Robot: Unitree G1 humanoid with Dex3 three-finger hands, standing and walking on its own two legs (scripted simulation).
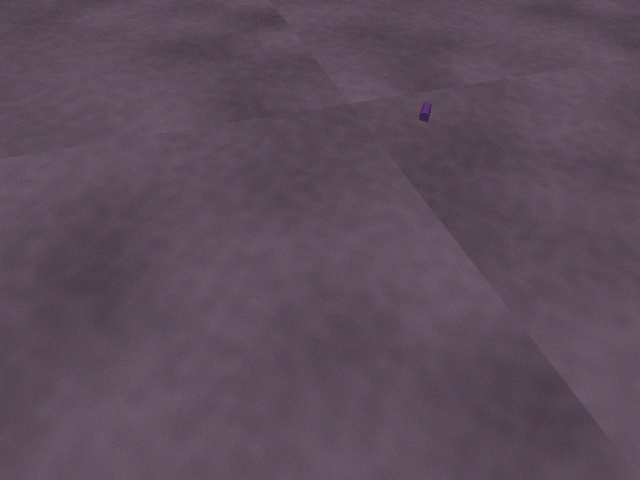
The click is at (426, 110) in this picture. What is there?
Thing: lying can
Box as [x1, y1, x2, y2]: [419, 102, 431, 120]
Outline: 428,102 425,102 422,106 419,115 420,119 425,120 428,117 431,106
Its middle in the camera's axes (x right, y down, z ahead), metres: +0.62 -0.76 +2.34
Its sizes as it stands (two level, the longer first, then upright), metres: 0.131 0.054 0.054
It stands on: the floor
